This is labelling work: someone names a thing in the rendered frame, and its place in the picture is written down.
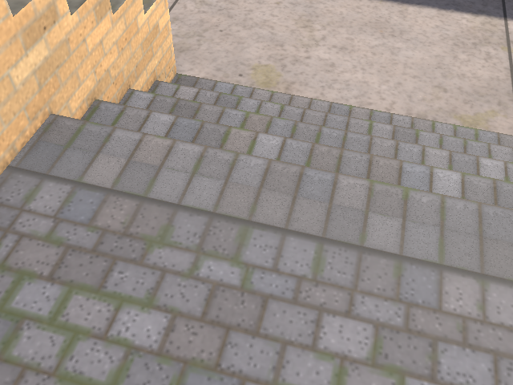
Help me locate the stairs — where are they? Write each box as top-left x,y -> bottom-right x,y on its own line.
81,73 -> 513,209

